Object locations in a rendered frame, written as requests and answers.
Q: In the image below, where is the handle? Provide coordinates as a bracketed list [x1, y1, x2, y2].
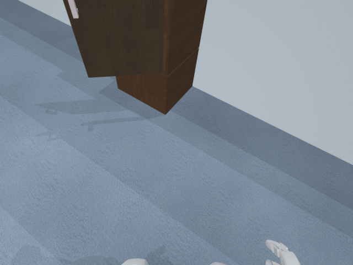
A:
[68, 0, 79, 18]

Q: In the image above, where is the right robot hand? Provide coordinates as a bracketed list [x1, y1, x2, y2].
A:
[266, 240, 301, 265]

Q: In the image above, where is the cupboard door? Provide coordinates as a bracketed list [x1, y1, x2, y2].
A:
[63, 0, 164, 78]

